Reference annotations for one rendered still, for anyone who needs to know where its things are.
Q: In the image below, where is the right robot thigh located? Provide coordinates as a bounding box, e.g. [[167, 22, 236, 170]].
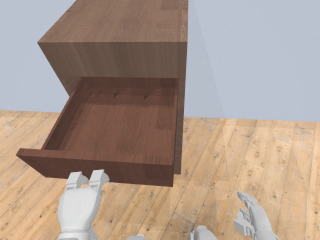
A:
[[189, 229, 217, 240]]

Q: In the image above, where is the cabinet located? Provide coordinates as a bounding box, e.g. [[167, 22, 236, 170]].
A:
[[37, 0, 189, 175]]

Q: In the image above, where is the drawer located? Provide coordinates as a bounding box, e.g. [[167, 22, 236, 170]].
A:
[[16, 76, 179, 187]]

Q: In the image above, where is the robot right forearm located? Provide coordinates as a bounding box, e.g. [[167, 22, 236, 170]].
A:
[[254, 229, 279, 240]]

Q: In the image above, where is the robot right hand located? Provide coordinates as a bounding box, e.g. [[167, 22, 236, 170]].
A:
[[234, 191, 273, 239]]

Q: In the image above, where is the right robot shin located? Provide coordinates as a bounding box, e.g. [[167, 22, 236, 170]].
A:
[[196, 225, 207, 230]]

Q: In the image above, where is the robot left forearm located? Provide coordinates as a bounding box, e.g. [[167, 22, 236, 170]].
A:
[[57, 230, 90, 240]]

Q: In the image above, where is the robot left hand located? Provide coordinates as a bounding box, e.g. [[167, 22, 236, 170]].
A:
[[57, 169, 110, 240]]

